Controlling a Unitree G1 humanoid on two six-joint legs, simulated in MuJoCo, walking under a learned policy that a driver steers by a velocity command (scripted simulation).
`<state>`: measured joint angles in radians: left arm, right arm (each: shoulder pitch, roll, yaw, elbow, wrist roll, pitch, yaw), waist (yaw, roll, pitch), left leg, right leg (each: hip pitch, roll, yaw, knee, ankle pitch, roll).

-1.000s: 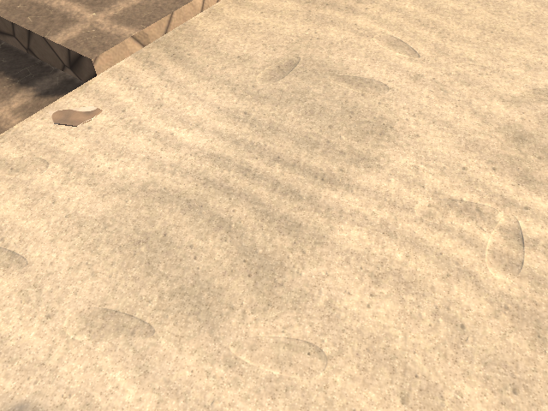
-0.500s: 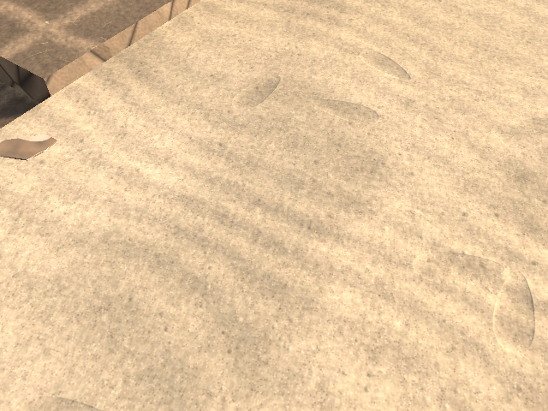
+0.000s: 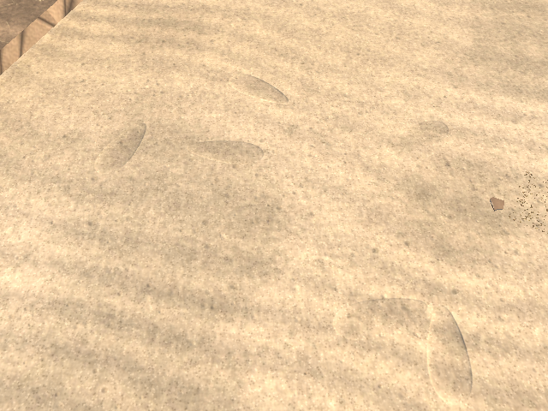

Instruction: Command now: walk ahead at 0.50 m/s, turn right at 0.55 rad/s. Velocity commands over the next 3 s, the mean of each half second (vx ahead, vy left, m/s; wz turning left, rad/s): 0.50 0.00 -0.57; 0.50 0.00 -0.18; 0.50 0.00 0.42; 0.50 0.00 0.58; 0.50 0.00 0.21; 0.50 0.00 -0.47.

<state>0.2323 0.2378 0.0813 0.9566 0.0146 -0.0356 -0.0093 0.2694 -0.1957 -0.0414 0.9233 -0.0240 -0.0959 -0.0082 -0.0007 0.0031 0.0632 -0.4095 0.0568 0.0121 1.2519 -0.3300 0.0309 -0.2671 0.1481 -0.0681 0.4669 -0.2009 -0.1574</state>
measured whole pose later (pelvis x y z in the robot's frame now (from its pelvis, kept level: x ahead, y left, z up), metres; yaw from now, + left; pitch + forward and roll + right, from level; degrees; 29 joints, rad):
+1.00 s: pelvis +0.51 -0.08 +0.00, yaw -21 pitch +1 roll +1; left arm 0.12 0.22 0.02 0.78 0.04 -0.07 -0.02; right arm 0.42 -0.22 -0.04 0.92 0.00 -0.05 0.01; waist -0.05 0.02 0.03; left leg -0.28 0.02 0.02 1.01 -0.42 0.06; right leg -0.34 0.01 -0.09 0.52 -0.20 -0.08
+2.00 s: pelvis +1.04 -0.16 -0.01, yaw +14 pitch +2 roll +0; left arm 0.02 0.25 0.01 0.68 0.04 -0.07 -0.01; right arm 0.47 -0.30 -0.08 0.85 -0.01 -0.04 0.00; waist -0.10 -0.01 0.03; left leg 0.00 -0.14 -0.23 0.52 -0.47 0.10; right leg -0.48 0.01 0.01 0.52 -0.07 -0.02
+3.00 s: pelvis +1.51 -0.04 -0.01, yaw +0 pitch +1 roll +1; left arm 0.04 0.24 0.04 0.72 0.05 -0.01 -0.07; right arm 0.41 -0.24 -0.04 0.91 -0.02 -0.06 -0.02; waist -0.05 -0.01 0.05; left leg 0.08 0.07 0.32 0.45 -0.48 -0.03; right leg -0.49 0.01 -0.12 0.59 -0.18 -0.15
